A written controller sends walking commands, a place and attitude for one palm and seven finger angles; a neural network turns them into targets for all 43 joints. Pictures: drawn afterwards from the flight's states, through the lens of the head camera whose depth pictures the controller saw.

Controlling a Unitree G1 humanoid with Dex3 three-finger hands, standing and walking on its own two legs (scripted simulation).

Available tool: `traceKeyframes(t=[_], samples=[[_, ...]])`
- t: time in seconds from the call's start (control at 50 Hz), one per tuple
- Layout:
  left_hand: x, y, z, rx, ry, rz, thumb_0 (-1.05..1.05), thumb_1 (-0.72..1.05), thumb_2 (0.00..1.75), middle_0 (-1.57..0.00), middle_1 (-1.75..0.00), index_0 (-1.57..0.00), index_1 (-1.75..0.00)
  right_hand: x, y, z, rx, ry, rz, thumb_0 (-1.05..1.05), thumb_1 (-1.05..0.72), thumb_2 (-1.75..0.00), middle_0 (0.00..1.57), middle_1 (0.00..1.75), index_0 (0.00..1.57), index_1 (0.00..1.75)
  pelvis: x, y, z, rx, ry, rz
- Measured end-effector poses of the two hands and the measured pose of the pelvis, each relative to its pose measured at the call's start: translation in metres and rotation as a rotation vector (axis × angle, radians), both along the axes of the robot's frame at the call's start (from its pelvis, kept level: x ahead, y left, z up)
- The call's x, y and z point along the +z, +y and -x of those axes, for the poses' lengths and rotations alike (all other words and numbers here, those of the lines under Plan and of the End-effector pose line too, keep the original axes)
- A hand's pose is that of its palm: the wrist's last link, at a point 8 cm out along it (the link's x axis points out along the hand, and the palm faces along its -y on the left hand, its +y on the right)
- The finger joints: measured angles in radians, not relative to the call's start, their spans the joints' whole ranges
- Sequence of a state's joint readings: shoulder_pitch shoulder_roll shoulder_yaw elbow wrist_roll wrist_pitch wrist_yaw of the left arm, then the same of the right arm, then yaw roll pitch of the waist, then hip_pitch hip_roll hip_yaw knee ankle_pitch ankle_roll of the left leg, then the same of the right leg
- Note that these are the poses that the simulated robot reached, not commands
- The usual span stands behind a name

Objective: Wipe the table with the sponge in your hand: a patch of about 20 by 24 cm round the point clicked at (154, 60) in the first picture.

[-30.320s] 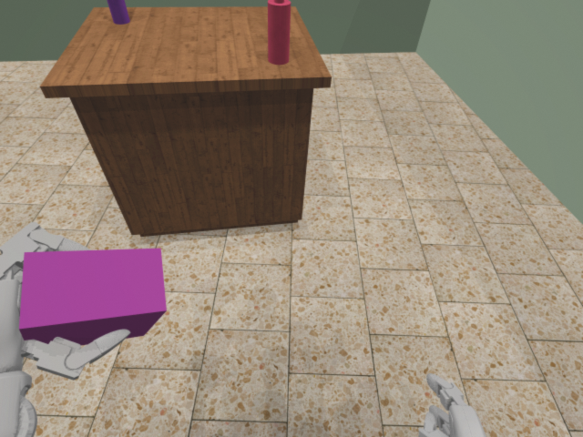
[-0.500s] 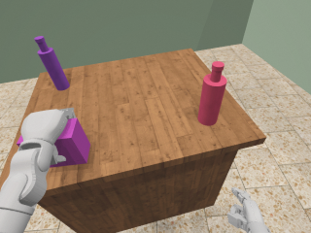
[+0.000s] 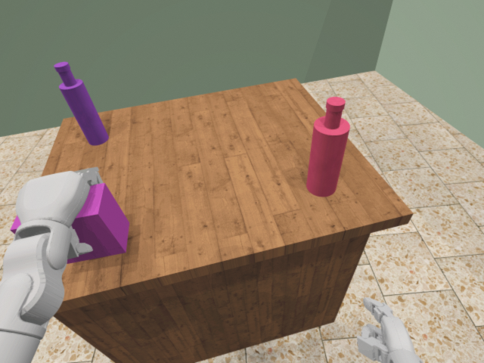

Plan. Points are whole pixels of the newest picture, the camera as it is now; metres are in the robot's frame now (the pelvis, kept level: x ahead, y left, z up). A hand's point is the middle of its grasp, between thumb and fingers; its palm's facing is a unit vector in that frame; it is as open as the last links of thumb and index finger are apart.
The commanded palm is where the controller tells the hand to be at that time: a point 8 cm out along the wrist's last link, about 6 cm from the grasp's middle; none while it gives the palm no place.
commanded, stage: move the sponge above the wiping area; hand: left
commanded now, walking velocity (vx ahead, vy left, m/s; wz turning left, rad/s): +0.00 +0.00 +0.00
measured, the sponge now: (83, 231) +0.25 +0.33 +0.09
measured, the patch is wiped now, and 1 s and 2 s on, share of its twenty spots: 0.00 0.00 0.15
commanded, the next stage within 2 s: lower the sponge onto the table in 0.40 s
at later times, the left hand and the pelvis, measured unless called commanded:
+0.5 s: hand (69, 202) +0.27 +0.34 +0.15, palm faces +0.12 -0.03 -0.99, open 10.3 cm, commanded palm +0.23 +0.32 +0.20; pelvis +0.01 +0.01 +0.00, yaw -1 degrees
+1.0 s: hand (79, 199) +0.28 +0.33 +0.14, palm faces +0.09 -0.06 -0.99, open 10.3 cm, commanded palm +0.24 +0.31 +0.19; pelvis +0.01 +0.01 +0.00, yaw +0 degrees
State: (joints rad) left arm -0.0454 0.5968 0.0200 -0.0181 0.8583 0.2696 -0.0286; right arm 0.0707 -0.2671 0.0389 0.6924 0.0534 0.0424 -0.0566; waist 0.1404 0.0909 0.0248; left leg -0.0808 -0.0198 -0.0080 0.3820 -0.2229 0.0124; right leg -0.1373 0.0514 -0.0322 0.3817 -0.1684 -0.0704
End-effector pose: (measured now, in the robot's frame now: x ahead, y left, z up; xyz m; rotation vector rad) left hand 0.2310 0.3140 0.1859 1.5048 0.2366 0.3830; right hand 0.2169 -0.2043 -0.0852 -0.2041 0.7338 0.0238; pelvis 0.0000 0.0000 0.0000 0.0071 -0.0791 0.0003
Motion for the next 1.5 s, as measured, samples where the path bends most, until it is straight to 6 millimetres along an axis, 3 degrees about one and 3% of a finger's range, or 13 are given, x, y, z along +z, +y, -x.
traceKeyframes(t=[0.12,0.26,0.32,0.48,0.58,0.72,0.82,0.96,1.04,1.16,1.24,1.4,1.5], samples=[[0.005,0.017,-0.011,0.123,0.063,0.026,0.00,-0.52,1.03,-0.70,-1.28,-0.73,-1.28,0.001,0.004,-0.007,-0.010,-0.023,-0.023,0.01,-0.91,-0.90,0.20,0.30,0.20,0.30,0.001,0.003,0.003,0.016,0.013,0.000],[-0.018,-0.028,-0.024,-0.099,0.155,0.063,0.00,-0.52,1.03,-0.70,-1.28,-0.73,-1.28,0.004,0.008,-0.007,-0.012,-0.050,-0.025,0.01,-0.91,-0.90,0.20,0.30,0.20,0.30,0.001,0.007,0.000,0.008,0.020,-0.002],[-0.017,-0.036,-0.024,-0.162,0.109,0.049,0.00,-0.52,1.03,-0.70,-1.28,-0.73,-1.28,0.005,0.008,-0.003,-0.011,-0.033,-0.018,0.01,-0.91,-0.90,0.20,0.30,0.20,0.30,0.001,0.007,-0.003,-0.006,0.016,-0.004],[0.012,0.008,-0.017,0.057,-0.033,0.009,0.00,-0.52,1.03,-0.70,-1.28,-0.73,-1.27,-0.003,0.003,0.000,-0.012,0.026,-0.022,0.01,-0.90,-0.90,0.20,0.30,0.20,0.30,0.001,0.006,-0.006,-0.015,0.016,-0.001],[0.002,0.024,-0.007,0.163,0.079,0.050,0.00,-0.52,1.03,-0.70,-1.28,-0.73,-1.27,-0.002,0.001,-0.008,-0.016,0.008,-0.021,0.01,-0.91,-0.90,0.20,0.30,0.20,0.30,0.001,0.009,-0.005,0.006,0.024,0.000],[-0.028,-0.015,-0.010,-0.073,0.186,0.083,0.00,-0.52,1.03,-0.70,-1.28,-0.73,-1.27,0.006,0.012,-0.018,0.009,-0.045,0.011,0.01,-0.91,-0.90,0.19,0.30,0.20,0.30,0.000,0.012,-0.005,0.019,0.014,0.003],[-0.013,-0.028,-0.020,-0.159,0.057,0.023,0.00,-0.52,1.03,-0.70,-1.28,-0.73,-1.27,0.009,0.022,-0.017,0.028,-0.038,-0.005,0.01,-0.91,-0.90,0.19,0.30,0.20,0.30,0.001,0.010,-0.007,0.006,0.011,0.003],[0.013,0.004,-0.031,0.057,-0.030,0.024,0.00,-0.52,1.03,-0.70,-1.28,-0.73,-1.27,0.001,0.024,-0.013,0.023,0.005,-0.059,0.01,-0.90,-0.90,0.20,0.30,0.20,0.30,0.002,0.010,-0.008,-0.004,0.032,0.001],[-0.002,0.006,-0.024,0.119,0.076,0.060,0.00,-0.52,1.03,-0.70,-1.28,-0.73,-1.27,-0.002,0.017,-0.014,0.010,0.009,-0.064,0.01,-0.90,-0.90,0.20,0.30,0.20,0.30,0.002,0.012,-0.009,0.001,0.042,0.001],[-0.041,-0.023,-0.013,-0.033,0.212,0.104,0.00,-0.52,1.03,-0.70,-1.28,-0.73,-1.27,-0.001,0.008,-0.015,0.012,0.000,-0.008,0.01,-0.91,-0.90,0.20,0.30,0.20,0.30,0.000,0.011,-0.010,0.014,0.031,0.001],[-0.041,-0.035,-0.013,-0.134,0.148,0.060,0.00,-0.52,1.03,-0.70,-1.27,-0.73,-1.27,0.002,0.006,-0.013,0.010,0.000,0.016,0.01,-0.91,-0.90,0.20,0.30,0.20,0.30,0.000,0.007,-0.012,0.004,0.022,0.001],[-0.006,-0.005,-0.016,0.038,-0.021,0.011,0.00,-0.52,1.03,-0.70,-1.27,-0.73,-1.27,-0.001,0.004,-0.013,-0.006,0.010,-0.036,0.01,-0.91,-0.90,0.20,0.30,0.20,0.30,0.001,0.002,-0.013,-0.008,0.027,0.001],[-0.023,0.007,-0.008,0.147,0.115,0.058,0.00,-0.52,1.03,-0.70,-1.27,-0.73,-1.27,-0.002,-0.001,-0.015,-0.016,0.001,-0.045,0.01,-0.91,-0.90,0.20,0.30,0.20,0.30,0.000,0.003,-0.011,0.002,0.033,-0.001]])
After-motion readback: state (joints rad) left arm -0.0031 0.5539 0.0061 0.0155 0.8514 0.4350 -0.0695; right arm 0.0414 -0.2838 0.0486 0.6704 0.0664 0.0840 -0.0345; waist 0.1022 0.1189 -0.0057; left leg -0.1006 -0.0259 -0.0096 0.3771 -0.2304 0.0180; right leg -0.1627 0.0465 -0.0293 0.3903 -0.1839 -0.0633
